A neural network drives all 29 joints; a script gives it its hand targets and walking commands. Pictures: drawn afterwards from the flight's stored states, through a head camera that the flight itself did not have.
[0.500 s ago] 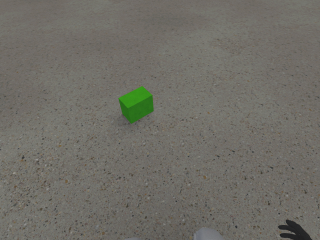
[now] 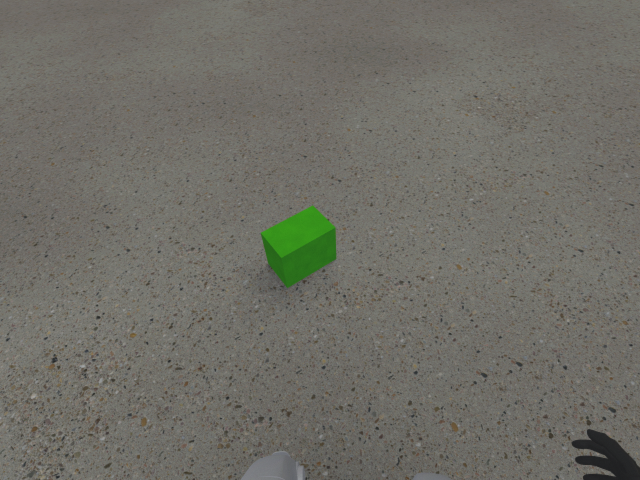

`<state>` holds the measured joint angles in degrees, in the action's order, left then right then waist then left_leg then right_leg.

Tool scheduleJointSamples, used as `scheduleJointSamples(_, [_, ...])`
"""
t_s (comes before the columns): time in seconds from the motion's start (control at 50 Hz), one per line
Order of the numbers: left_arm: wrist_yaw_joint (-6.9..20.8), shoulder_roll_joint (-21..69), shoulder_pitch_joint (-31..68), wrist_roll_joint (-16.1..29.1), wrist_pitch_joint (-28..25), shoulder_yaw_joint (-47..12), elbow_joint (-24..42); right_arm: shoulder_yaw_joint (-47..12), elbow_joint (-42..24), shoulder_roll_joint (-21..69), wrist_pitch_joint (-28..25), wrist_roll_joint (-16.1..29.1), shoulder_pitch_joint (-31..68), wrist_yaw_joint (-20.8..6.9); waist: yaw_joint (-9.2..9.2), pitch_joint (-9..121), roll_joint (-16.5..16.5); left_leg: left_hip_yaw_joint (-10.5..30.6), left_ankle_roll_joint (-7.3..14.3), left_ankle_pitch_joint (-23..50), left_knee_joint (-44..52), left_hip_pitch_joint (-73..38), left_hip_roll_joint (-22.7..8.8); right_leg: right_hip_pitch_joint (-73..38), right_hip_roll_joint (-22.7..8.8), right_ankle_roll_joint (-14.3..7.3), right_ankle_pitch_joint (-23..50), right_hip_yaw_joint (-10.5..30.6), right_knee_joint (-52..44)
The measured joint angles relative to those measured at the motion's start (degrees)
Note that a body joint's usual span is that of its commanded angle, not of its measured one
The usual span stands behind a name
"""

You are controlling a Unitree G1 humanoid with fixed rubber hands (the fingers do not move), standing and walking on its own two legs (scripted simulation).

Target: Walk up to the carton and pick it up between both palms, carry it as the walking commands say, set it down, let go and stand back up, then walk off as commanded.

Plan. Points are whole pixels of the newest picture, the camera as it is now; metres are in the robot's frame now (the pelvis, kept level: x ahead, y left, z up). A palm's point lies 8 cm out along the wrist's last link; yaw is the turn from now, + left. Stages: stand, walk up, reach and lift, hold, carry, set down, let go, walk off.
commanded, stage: walk up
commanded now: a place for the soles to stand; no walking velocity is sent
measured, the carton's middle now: (300, 246) +0.98 +0.16 -0.64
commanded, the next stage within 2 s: none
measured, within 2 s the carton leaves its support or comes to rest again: neither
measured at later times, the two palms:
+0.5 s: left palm (64, 406) +0.22 +0.39 -0.06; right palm (546, 370) +0.28 -0.28 -0.08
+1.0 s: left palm (96, 288) +0.42 +0.43 -0.07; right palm (484, 301) +0.40 -0.23 -0.09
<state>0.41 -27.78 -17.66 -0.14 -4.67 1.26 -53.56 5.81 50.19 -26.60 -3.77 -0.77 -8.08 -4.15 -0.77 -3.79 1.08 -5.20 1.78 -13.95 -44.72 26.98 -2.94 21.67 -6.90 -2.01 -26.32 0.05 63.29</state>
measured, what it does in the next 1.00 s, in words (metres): walks ahead: right foot, then left foot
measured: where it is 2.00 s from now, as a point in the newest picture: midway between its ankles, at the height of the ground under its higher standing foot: (306, 385)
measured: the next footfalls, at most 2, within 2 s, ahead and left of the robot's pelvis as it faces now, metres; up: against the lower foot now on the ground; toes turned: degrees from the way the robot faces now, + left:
right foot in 0.20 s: +0.20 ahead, -0.12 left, +0.00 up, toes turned -9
left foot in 0.54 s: +0.36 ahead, +0.19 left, +0.00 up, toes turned +3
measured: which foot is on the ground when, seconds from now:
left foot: down 0.00-0.22, up 0.24-0.52, down 0.54-0.80, up 0.82-1.00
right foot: up 0.00-0.18, down 0.20-0.54, up 0.56-0.76, down 0.78-1.00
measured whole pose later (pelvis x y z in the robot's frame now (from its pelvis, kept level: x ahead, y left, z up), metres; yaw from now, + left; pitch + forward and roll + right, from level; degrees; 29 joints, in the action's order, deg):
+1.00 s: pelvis +0.35 +0.10 +0.01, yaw -5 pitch -2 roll -1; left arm 0.1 -25.9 -18.8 -1.0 -6.7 2.1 -50.0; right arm 3.8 50.5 -25.5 -2.0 -0.6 -13.5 -3.6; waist -0.5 -4.6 2.6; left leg -1.5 1.9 -24.7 -55.9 32.3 -4.8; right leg 18.4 -3.4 0.0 -22.3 -3.9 42.9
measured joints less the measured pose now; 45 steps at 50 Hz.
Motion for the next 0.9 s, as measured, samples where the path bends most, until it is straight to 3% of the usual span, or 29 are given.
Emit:
scheduleJointSamples(0.06, [0.35, 0.23, 1.75, 0.31, 0.05, 0.1, -0.93, -0.94, 0.27, 1.51, 0.52, 0.69, -0.71, 0.46, 0.56, 0.12, -2.18, -1.31, 0.27, -2.87, 1.86, -3.28, 1.26, 5.01, 0.65, 0.11, 2.88, 0.59, 1.64])
scheduleJointSamples(0.16, [1.37, 1.9, 1.92, -0.01, -0.72, 0.33, -1.1, -1.86, 0.26, 1.95, 0.99, -0.06, -2.96, 0.08, 1.8, 0.93, -2.18, -2.79, 0.52, -5.41, 3.89, -7.46, 1.21, 6.26, 1.33, 0.75, 2.3, -3.68, -13.91])
scheduleJointSamples(0.2, [1.42, 2.63, 1.51, -0.29, -1.36, 0.57, -0.91, -1.76, 0.41, 1.43, 1.55, -0.02, -4.05, -0.07, 2.28, 1.12, -0.74, -2.61, 0.41, -8.04, 1.92, -8.2, 0.18, 4.2, 2.71, 0.09, 7.47, -5.11, -20.37])
scheduleJointSamples(0.22, [1.19, 3.0, 1.2, -0.59, -1.93, 0.77, -0.56, -1.64, 0.6, 1.02, 1.9, 0.03, -4.74, -0.01, 2.32, 1.29, 0.65, -1.61, 1.15, -10.12, -0.83, -7.62, -0.74, 3.46, 3.61, -0.15, 11.14, -5.88, -20.99])
scheduleJointSamples(0.28, [0.24, 3.28, 0.1, -0.68, -2.74, 1.11, 1.07, -1.66, 1.88, 0.86, 3.05, -0.04, -5.17, 0.69, 1.43, 1.46, 2.58, 4.45, 0.74, -13.24, -14.24, -1.96, 0.7, 2.28, 4.88, -0.24, 8.77, -6.54, -19.77])
scheduleJointSamples(0.34, [-0.52, 3.37, -0.44, -0.37, -2.77, 1.23, 2.03, -1.78, 1.98, 0.6, 2.78, -0.19, -4.42, 0.71, 0.72, 0.28, 3.92, 5.92, -0.21, -11.36, -19.31, 3.47, -0.21, -0.73, 5.14, 0.23, 7.47, -6.77, -21.79])
scheduleJointSamples(0.46, [-0.32, 1.33, -1.77, -0.92, -2.14, 1.28, 2.8, -1.35, 1.04, 0.79, 2.78, -0.22, -2.31, -1.04, -0.61, -0.98, 2.8, 4.53, -0.99, -7.33, -7.59, 5.64, -3.3, -6.23, 2.75, 1.89, 4.62, -5.64, -23.46])
scheduleJointSamples(0.5, [-0.17, 0.39, -2.13, -0.98, -1.6, 1.09, 2.62, -0.92, 0.83, 0.75, 2.57, -0.16, -1.85, -1.43, -0.92, -0.59, 1.83, 3.18, -0.54, -5.13, -1.84, 3.35, -3.17, -7.49, 1.34, 2.3, 2.57, -4.94, -22.5])
scheduleJointSamples(0.54, [-0.18, -0.32, -2.89, -1.13, -1.05, 0.79, 2.54, -0.39, 0.1, -0.07, 1.63, -0.37, -1.96, -1.24, -0.9, 0.55, 0.98, 2.13, 0.25, -5.3, 2.5, 0.35, -1.7, -6.57, -0.37, 0.73, -1.14, -3.56, -17.93])
scheduleJointSamples(0.56, [-0.27, -0.41, -2.67, -0.97, -0.72, 0.75, 2.18, -0.02, -0.4, -0.47, 1.03, -0.56, -1.89, -0.75, -0.59, 0.62, 0.76, 1.69, 0.18, -1.74, 1.47, 0.71, -1.16, -4.65, -0.49, 0.09, -2.93, -1.9, -12.39])
scheduleJointSamples(0.6, [-0.63, -0.51, -1.06, -0.6, 0.2, 0.65, 0.81, 0.05, -0.82, -0.07, 0.5, -0.06, -1.59, 0.12, 0.22, -0.34, -0.32, 0.59, -0.17, -1.61, -1.81, 0.42, -0.35, -0.31, 1.33, 0.15, -2.26, 2.19, -0.34])
scheduleJointSamples(0.64, [-0.54, -0.54, 0.72, -0.21, 0.55, 0.54, -0.06, -0.55, -0.73, 0.86, 0.6, 0.47, -2.07, 0.55, 0.79, -0.67, -1.66, -0.37, -0.03, -3.5, -1.77, -1.24, 0.28, 3.42, 2.32, 0.27, 0.73, 2.67, 4.67])
scheduleJointSamples(0.74, [0.66, 0.85, 2.71, 0.1, -0.58, 0.44, 0.0, -2.07, -0.06, 1.71, 1.16, -0.09, -4.29, 0.49, 2.19, -0.22, -2.38, -1.87, 0.32, -5.35, 0.99, -5.09, 0.44, 5.76, 2.26, 0.48, -0.73, -2.64, -9.28])
scheduleJointSamples(0.78, [0.95, 1.67, 2.62, -0.12, -1.18, 0.5, 0.28, -2.19, 0.0, 1.34, 1.63, -0.22, -5.41, 0.22, 2.74, 0.04, -1.35, -1.93, 0.26, -7.11, 0.13, -5.85, -0.33, 4.01, 3.53, -0.04, 2.72, -4.06, -17.18])
scheduleJointSamples(0.82, [0.71, 2.59, 2.01, -0.75, -2.11, 0.81, 1.04, -2.0, 0.4, 0.77, 2.33, -0.18, -6.79, 0.27, 3.03, 0.55, 1.02, -0.03, 1.04, -11.46, -4.92, -4.63, -1.58, 2.54, 5.08, -0.1, 9.08, -5.3, -19.04])
scheduleJointSamples(0.9, [-0.35, 2.84, 0.33, -0.64, -2.55, 1.03, 2.88, -2.33, 1.54, 0.96, 2.75, -0.02, -6.86, 1.2, 1.67, 0.41, 2.11, 4.78, 0.74, -13.35, -18.09, 1.91, 0.04, 0.26, 5.54, 0.24, 5.92, -5.1, -19.14])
